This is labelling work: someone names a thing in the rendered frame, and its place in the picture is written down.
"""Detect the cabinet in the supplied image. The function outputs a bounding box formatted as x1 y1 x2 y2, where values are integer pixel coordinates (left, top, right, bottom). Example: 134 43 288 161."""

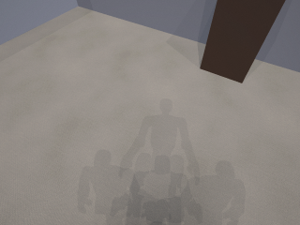
200 0 286 83

